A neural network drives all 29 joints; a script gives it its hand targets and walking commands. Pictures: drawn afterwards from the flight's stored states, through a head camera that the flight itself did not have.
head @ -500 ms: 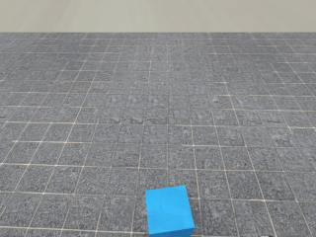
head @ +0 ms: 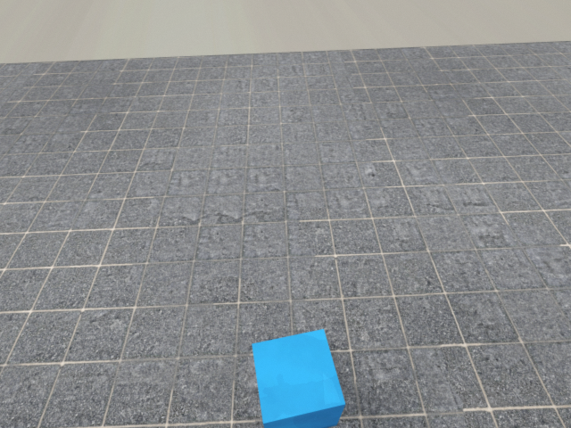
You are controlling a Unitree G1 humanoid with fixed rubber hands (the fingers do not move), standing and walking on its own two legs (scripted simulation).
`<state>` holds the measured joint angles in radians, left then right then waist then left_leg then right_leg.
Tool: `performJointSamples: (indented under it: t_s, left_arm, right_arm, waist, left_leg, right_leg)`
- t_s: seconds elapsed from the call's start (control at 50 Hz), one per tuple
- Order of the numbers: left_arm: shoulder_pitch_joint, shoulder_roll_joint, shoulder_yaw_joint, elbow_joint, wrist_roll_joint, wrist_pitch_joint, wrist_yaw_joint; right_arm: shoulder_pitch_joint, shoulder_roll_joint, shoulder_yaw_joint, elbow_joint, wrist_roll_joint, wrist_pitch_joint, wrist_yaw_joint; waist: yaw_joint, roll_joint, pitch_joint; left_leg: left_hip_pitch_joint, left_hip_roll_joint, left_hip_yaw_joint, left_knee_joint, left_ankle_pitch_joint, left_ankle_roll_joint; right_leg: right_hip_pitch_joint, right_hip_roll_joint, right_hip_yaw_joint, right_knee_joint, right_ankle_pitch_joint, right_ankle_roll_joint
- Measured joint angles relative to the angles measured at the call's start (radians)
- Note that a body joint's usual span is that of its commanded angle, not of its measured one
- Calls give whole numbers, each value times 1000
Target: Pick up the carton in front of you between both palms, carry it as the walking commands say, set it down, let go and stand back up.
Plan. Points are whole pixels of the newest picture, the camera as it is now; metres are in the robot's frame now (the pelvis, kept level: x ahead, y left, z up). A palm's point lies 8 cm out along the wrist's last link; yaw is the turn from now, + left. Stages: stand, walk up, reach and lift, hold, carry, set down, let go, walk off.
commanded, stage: stand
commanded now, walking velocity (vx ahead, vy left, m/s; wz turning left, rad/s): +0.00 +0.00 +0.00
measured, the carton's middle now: (295, 386) +0.36 +0.01 -0.62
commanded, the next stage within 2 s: none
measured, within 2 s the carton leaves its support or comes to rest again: neither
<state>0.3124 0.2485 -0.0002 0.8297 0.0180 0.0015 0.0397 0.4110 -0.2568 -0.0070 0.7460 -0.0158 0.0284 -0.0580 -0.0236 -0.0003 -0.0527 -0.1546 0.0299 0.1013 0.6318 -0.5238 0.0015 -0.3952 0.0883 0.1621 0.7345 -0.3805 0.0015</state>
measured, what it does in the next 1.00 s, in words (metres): stands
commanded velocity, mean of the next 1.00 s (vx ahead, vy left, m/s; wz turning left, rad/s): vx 0.00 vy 0.00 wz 0.00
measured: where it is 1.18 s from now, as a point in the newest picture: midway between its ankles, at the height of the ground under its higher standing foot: outside the picture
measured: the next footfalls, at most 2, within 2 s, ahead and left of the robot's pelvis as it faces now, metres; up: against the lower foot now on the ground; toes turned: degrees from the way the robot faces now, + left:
none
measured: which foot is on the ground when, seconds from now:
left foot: down 0.00-1.00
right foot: down 0.00-1.00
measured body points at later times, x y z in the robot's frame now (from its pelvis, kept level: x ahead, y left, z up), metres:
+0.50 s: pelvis -0.01 +0.00 +0.01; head -0.01 -0.01 +0.46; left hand +0.04 +0.25 -0.13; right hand -0.04 -0.26 -0.14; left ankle -0.12 +0.10 -0.71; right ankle +0.00 -0.13 -0.71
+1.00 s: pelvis -0.02 +0.01 +0.01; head -0.02 +0.00 +0.46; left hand +0.00 +0.24 -0.14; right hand -0.08 -0.23 -0.14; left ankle -0.12 +0.10 -0.71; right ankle +0.00 -0.13 -0.71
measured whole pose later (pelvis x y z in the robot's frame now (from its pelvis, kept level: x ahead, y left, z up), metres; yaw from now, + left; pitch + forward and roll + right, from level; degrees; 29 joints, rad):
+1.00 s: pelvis -0.02 +0.01 +0.01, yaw -2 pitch -1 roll +0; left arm 0.29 0.18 -0.03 1.04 0.01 0.02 0.05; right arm 0.41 -0.20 0.01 1.05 -0.02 0.03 -0.06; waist -0.02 0.01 0.02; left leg -0.08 0.02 0.13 0.55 -0.46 0.01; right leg -0.32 0.09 0.20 0.64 -0.30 0.01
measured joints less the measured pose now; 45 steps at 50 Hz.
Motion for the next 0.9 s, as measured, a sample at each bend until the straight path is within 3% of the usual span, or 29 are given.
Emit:
performJointSamples:
  t_s: [0.9]
  left_arm:
    - [-21, -61, -27, 196, -8, 22, 11]
  right_arm:
    - [-1, 46, 19, 282, -7, 7, 3]
  waist:
    - [2, 11, 69]
  left_leg:
    - [72, -4, 33, -78, 62, 9]
  right_leg:
    - [67, 1, 33, -85, 75, 10]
